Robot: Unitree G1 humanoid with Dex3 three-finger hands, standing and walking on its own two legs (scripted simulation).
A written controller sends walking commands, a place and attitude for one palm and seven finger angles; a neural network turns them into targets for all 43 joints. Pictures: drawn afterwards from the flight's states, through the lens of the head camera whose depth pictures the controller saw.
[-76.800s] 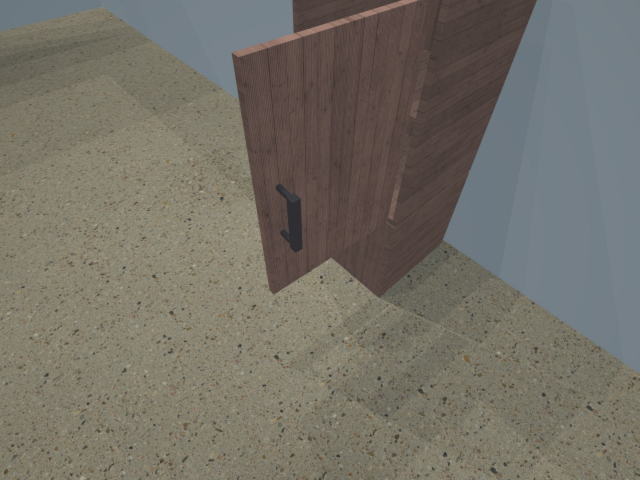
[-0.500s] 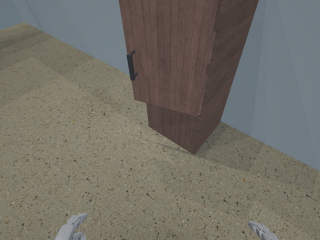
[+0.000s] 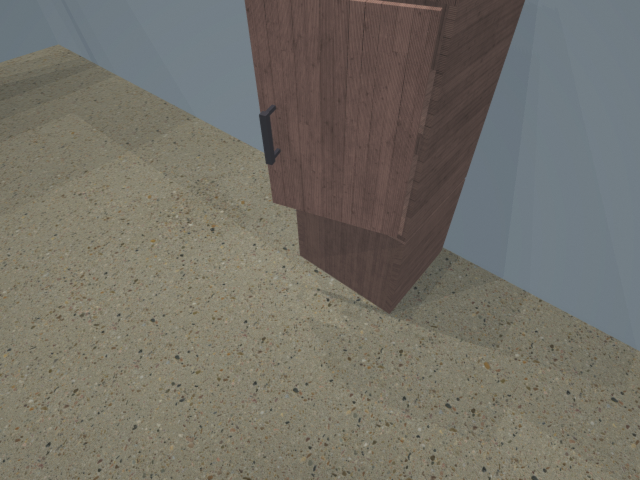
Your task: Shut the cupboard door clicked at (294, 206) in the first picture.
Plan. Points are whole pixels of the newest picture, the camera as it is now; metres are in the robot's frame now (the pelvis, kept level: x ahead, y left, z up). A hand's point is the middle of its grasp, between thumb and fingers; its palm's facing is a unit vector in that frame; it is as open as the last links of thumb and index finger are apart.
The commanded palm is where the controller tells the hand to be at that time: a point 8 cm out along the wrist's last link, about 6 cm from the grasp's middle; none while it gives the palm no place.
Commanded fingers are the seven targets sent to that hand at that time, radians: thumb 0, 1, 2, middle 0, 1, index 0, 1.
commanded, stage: let the arm hang, fingers relaxed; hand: left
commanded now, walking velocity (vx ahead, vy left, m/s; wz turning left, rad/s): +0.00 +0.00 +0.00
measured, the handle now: (271, 135) +0.91 +0.18 -0.08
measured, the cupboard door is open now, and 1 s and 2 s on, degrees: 17 17 17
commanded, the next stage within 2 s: look to check the result in 0.38 s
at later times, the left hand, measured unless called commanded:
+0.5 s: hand out of the picture -0.01 +0.15 -0.18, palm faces +0.02 -0.99 -0.16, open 7.3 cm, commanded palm none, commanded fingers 0.00 0.90 0.90 -0.20 -0.30 -0.20 -0.30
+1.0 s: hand out of the picture +0.00 +0.16 -0.17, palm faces +0.02 -0.98 -0.20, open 7.3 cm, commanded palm none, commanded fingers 0.00 0.90 0.90 -0.20 -0.30 -0.20 -0.30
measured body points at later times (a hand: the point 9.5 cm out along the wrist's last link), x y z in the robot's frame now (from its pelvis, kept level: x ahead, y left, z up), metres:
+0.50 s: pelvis +0.01 -0.01 +0.00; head +0.02 +0.00 +0.45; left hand -0.01 +0.20 -0.16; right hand -0.01 -0.23 -0.16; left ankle +0.06 +0.10 -0.74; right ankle -0.04 -0.11 -0.74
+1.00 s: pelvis +0.02 -0.02 +0.00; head +0.03 -0.02 +0.45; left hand +0.00 +0.21 -0.16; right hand +0.03 -0.25 -0.16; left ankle +0.06 +0.10 -0.74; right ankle -0.04 -0.11 -0.74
